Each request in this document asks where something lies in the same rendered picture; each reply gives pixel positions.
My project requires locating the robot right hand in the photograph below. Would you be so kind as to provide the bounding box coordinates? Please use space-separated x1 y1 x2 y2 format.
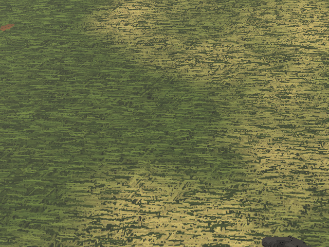
262 236 311 247

